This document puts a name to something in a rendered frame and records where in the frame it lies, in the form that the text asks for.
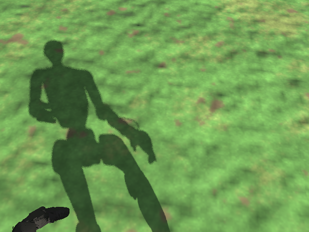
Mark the left robot hand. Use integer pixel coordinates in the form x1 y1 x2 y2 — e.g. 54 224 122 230
12 206 70 232

